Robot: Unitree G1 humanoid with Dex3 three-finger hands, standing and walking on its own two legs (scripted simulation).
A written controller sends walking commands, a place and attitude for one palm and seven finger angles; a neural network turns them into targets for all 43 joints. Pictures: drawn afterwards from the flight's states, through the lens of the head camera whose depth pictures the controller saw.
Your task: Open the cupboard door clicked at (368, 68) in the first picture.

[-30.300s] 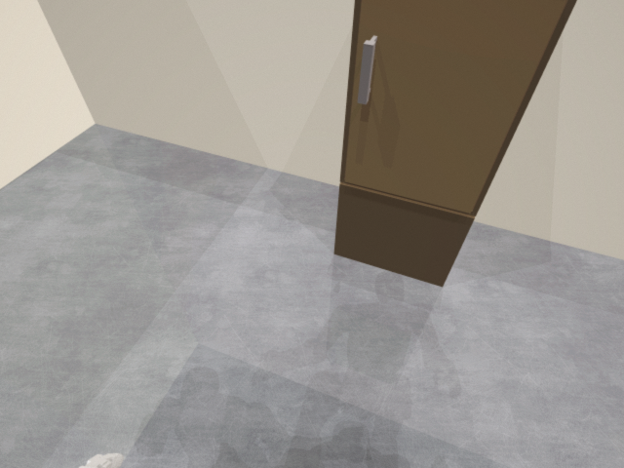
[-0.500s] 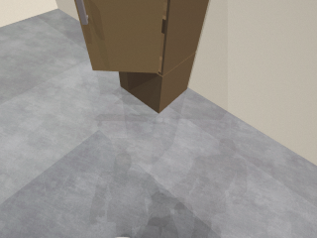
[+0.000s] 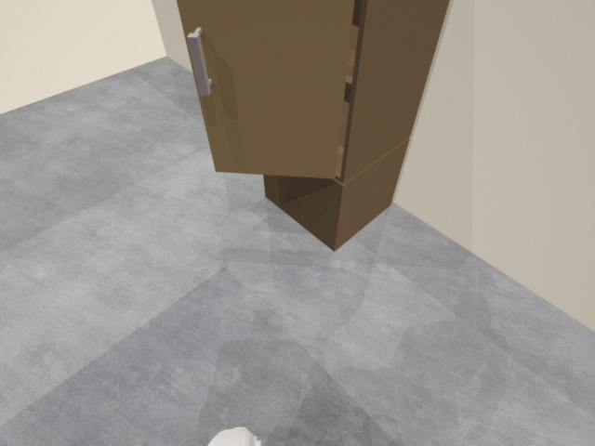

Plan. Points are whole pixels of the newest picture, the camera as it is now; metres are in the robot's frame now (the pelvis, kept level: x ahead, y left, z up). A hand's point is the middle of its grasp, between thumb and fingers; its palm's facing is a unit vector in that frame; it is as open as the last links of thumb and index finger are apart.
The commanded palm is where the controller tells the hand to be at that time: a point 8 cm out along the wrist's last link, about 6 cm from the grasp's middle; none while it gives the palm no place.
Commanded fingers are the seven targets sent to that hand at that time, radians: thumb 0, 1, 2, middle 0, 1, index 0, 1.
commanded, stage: take the last steps up to it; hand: left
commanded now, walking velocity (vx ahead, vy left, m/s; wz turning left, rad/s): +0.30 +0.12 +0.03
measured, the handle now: (202, 62) +0.96 +0.30 +0.05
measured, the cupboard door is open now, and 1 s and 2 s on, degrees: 42 42 42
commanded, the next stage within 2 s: come to a stop and stand still in 0.82 s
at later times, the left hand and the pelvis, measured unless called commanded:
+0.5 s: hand (157, 359) +0.28 +0.27 -0.16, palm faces -0.02 -0.98 -0.21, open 7.3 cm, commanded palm none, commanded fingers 0.00 0.90 0.90 -0.20 -0.30 -0.20 -0.30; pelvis +0.17 +0.08 +0.00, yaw -2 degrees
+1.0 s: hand (163, 338) +0.33 +0.28 -0.20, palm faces +0.02 -0.99 -0.17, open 7.3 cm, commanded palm none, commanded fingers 0.00 0.90 0.90 -0.20 -0.30 -0.20 -0.30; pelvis +0.37 +0.10 -0.02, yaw -3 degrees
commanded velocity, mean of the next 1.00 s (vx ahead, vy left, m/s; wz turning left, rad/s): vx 0.19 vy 0.02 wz -0.03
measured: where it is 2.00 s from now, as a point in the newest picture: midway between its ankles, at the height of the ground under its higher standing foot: (287, 393)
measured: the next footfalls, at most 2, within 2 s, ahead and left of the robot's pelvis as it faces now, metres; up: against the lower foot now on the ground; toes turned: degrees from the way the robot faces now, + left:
left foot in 0.16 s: +0.18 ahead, +0.18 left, +0.00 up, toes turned +8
right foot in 0.58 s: +0.31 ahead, -0.04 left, +0.00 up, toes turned -9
